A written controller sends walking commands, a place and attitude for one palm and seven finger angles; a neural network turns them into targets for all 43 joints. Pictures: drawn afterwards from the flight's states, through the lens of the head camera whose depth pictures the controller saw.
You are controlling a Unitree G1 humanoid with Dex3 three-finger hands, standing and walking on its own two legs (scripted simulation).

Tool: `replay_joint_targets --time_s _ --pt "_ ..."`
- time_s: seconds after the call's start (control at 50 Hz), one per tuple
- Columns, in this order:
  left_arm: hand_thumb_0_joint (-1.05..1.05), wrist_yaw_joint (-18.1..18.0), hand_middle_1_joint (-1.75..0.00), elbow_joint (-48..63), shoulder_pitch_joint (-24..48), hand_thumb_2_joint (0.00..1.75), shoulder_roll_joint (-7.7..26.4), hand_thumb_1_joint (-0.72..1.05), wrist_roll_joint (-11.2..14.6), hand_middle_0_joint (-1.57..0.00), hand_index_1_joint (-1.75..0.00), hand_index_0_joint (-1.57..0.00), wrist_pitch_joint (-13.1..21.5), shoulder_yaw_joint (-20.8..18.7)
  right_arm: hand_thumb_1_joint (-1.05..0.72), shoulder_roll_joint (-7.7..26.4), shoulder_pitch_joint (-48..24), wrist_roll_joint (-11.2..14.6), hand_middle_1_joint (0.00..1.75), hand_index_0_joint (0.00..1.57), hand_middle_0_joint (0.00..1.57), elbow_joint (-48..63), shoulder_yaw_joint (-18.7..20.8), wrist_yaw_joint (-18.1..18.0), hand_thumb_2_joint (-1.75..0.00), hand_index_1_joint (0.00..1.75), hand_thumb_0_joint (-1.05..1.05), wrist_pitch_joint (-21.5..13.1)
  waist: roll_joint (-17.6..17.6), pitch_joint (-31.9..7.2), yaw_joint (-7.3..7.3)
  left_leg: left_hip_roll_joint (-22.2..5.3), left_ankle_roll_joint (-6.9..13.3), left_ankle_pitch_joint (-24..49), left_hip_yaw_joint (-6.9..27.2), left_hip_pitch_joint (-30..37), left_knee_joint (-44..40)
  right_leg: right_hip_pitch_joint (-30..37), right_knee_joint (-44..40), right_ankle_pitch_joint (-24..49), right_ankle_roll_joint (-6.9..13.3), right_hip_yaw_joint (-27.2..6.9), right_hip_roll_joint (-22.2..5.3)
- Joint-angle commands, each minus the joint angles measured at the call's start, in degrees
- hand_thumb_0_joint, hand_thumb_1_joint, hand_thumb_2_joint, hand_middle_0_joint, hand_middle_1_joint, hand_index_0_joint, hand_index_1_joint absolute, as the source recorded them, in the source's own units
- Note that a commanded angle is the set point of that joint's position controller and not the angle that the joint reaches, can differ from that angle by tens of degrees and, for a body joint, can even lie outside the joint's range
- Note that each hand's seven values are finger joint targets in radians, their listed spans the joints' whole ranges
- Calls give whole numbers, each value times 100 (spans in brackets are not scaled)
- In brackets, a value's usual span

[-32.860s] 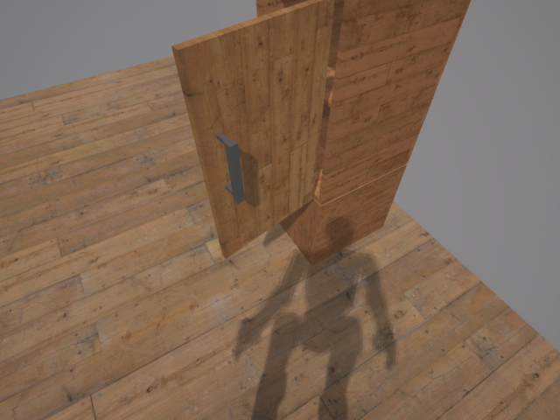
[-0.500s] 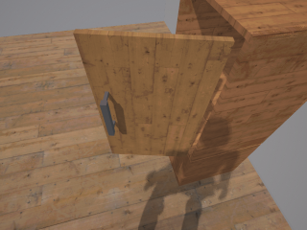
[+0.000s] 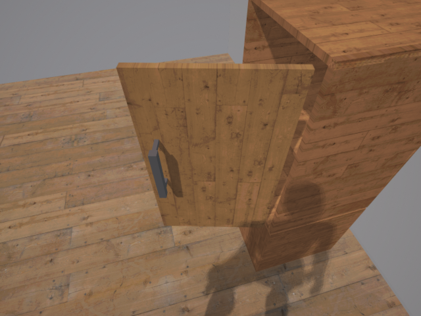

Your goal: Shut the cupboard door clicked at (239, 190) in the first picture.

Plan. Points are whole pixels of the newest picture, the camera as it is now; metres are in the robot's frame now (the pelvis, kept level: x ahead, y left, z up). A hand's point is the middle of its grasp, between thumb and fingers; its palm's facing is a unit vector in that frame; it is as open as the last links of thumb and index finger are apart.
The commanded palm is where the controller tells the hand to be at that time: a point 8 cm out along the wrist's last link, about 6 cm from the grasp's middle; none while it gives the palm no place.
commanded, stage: look again from close up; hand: left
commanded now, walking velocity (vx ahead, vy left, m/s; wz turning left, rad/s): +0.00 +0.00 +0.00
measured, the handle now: (159, 170) +0.44 +0.15 +0.00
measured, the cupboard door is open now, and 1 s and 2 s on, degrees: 73 73 73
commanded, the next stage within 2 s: raise the hand and make a fist in 0.48 s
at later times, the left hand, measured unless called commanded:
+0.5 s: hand out of the picture +0.04 +0.16 -0.17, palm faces -0.02 -0.98 -0.21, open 7.3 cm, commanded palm none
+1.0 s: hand (142, 313) +0.15 +0.14 -0.07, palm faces +0.06 -1.00 -0.01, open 6.2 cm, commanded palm +0.14 +0.20 -0.05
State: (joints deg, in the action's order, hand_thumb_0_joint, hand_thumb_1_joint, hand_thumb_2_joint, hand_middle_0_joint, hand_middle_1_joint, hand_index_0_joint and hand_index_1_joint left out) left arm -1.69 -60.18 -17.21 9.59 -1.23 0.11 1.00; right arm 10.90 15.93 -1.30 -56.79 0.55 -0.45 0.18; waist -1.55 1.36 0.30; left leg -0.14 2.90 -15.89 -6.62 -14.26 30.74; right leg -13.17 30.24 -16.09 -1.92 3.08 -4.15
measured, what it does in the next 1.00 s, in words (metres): lowers itself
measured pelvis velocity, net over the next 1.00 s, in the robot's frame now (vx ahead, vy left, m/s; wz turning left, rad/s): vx -0.03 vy -0.06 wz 0.05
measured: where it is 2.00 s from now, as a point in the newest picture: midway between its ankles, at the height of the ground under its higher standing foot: outside the picture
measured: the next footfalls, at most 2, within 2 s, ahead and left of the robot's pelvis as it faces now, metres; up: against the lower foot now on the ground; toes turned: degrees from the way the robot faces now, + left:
none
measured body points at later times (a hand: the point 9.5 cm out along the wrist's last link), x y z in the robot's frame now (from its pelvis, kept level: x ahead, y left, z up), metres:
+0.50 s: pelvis +0.02 -0.02 +0.01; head +0.04 -0.02 +0.46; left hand +0.04 +0.21 -0.15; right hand +0.03 -0.24 -0.15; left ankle +0.01 +0.08 -0.73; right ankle +0.00 -0.15 -0.73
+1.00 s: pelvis -0.03 -0.06 -0.10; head +0.02 -0.05 +0.35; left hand +0.14 +0.20 -0.07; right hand +0.22 -0.30 -0.12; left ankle +0.01 +0.08 -0.73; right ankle +0.00 -0.15 -0.73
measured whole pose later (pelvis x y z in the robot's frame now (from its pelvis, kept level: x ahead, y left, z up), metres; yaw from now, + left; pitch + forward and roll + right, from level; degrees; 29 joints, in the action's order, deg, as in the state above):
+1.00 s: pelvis -0.03 -0.06 -0.10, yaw +3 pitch +13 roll +0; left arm 21.1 -9.5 -23.8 11.1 16.6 30.5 -9.9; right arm 16.2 7.6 1.5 -29.0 4.8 -1.1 -16.5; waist 1.5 -7.5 -1.9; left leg -3.2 -2.0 -28.9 -0.2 -52.4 68.7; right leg -50.3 69.9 -32.3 2.6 5.5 -2.4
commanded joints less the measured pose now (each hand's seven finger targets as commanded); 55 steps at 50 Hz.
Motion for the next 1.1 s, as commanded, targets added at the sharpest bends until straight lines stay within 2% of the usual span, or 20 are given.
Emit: replay_joint_targets --time_s 0.0,0.22,0.54,0.56,0.58,0.6,0.62,0.64,0.66,0.68,0.7,0.72,0.76,0.8,0.82,0.88,0.92,0.98,1.02,1.08 --pt "0 -28 -30 283 -168 90 629 90 13 -20 -30 -20 114 -89 -90 651 106 30 30 20 20 301 62 8 -90 30 0 -168 243 324 -10 -634 -11 -447 943 -227 -1252 -252 -547 -89 360 -359 -127" --pt "0 -45 -30 87 -150 90 688 90 42 -20 -30 -20 149 -87 -90 521 183 51 30 20 20 -164 -31 -29 -90 30 0 -239 299 44 -36 -613 -60 982 617 340 -1045 69 -670 871 320 -431 -262" --pt "0 -63 -30 -162 -114 90 626 90 48 -20 -30 -20 151 -99 -90 388 142 64 30 20 20 -554 -54 -78 -90 30 0 -216 180 115 -52 -642 -134 1288 513 554 -1070 285 -848 1373 328 -432 -309" --pt "0 -277 -30 -317 -422 90 683 90 -18 -20 -30 -20 185 -103 -90 622 -171 122 30 20 20 -210 23 -58 -90 30 0 -224 396 226 -113 -817 -281 2010 462 195 42 120 -723 2848 266 -661 -519" --pt "0 -278 -30 9076 4654 90 4116 90 660 -20 -30 -20 1863 -2618 -90 1783 306 144 30 20 20 1324 240 -622 -90 30 0 -1353 73 -2128 737 -498 -132 3015 679 2029 86 217 423 2862 239 -83 179" --pt "0 -308 -32 6969 324 90 1091 90 756 -22 -32 -22 1326 -302 -90 1085 -102 461 30 20 20 1362 22 -682 -90 30 0 -1752 -2084 -2969 89 -380 -223 3900 794 2545 -40 -368 968 1282 283 161 440" --pt "0 -324 -34 6829 -1076 90 -216 90 1117 -24 -34 -24 556 172 -90 849 -425 325 30 20 20 1487 20 -498 -90 30 0 -2012 -1991 -2369 -46 -455 -452 4638 800 1942 -375 -460 847 369 296 296 433" --pt "0 -418 -36 6303 -394 90 31 90 980 -25 -36 -25 517 -67 -90 855 -155 352 30 20 20 1295 152 -350 -90 30 0 -2142 -681 -1064 254 -436 -437 3755 909 892 -212 -901 612 349 214 246 361" --pt "0 -326 -38 6081 -170 90 42 90 966 -27 -38 -27 724 -305 -90 968 -181 284 30 20 20 1499 321 -244 -90 30 0 -2142 -271 -220 339 -295 -420 2597 928 191 34 -1278 297 449 218 329 373" --pt "0 -166 -40 5527 -502 90 202 90 1000 -29 -40 -29 1040 -632 -90 1049 -293 208 30 20 20 1700 394 -180 -90 30 0 -2142 451 171 277 -159 -378 1509 895 -593 328 -1552 245 553 234 414 346" --pt "0 78 -42 5031 -1120 90 113 90 1120 -31 -42 -31 1474 -789 -90 1028 -425 157 30 20 20 1897 430 -124 -90 30 0 -2135 1192 122 138 -62 -338 958 832 -1137 652 -1797 504 470 234 427 376" --pt "0 420 -44 4666 -1814 90 -20 90 1217 -33 -44 -33 1917 -874 -90 979 -520 174 30 20 20 2132 471 -41 -90 30 0 -2146 1246 -133 -125 30 -385 968 732 -1459 930 -1743 872 610 292 411 372" --pt "0 1155 -48 4530 -2195 90 -108 90 1474 -36 -48 -36 2950 -1071 -90 900 -692 119 30 20 20 2385 547 92 -90 30 0 -2098 1730 -677 -375 130 -438 544 598 -2230 1633 -2172 1657 495 307 260 352" --pt "0 1977 -52 4680 -1726 90 338 90 1628 -40 -52 -40 3923 -1349 -90 961 -842 126 30 20 20 2654 587 145 -90 30 0 -2087 1276 -1054 -370 200 -441 149 536 -2967 2357 -2501 2220 329 325 -180 231" --pt "0 2224 -54 4591 -1630 90 763 90 1648 -42 -54 -42 4066 -1717 -90 943 -816 180 30 20 20 2784 619 155 -90 30 0 -2043 863 -1196 -459 210 -411 43 479 -3201 2605 -2511 2328 159 367 -472 148" --pt "0 2485 -60 5581 -811 90 1033 90 1946 -47 -60 -47 3673 -1783 -90 998 -1078 317 30 20 20 3468 563 60 -90 30 0 -1930 63 -1691 -446 268 -287 -854 332 -3568 2848 -2786 2094 -1844 357 -891 129" --pt "0 2340 -64 6686 -80 90 1251 90 2090 -51 -64 -51 3523 -1809 -90 992 -1001 351 30 20 20 3679 515 -66 -90 30 0 -1938 137 -1833 -271 161 -194 -954 460 -3607 3165 -2968 1942 -2377 299 -1160 158" --pt "0 2044 -70 7948 295 90 1131 90 1995 -57 -70 -57 3537 -1456 -90 939 -731 305 30 20 20 3658 432 -221 -90 30 0 -1990 -256 -2176 -4 42 -105 -717 573 -3257 3350 -3135 2005 -1933 281 -1057 247" --pt "0 2011 -74 8080 535 90 1107 90 1925 -60 -74 -60 3491 -1253 -90 972 -608 287 30 20 20 3535 366 -326 -90 30 0 -1997 -9 -2022 191 -22 -68 -644 684 -3372 3478 -3284 2148 -1637 260 -948 326" --pt "0 2144 -80 7527 101 90 955 90 1887 -66 -80 -66 3104 -1109 -90 971 -557 308 30 20 20 3382 342 -390 -90 30 0 -1954 12 -1859 207 -51 -92 -576 760 -3496 3439 -3342 2250 -1305 244 -755 374"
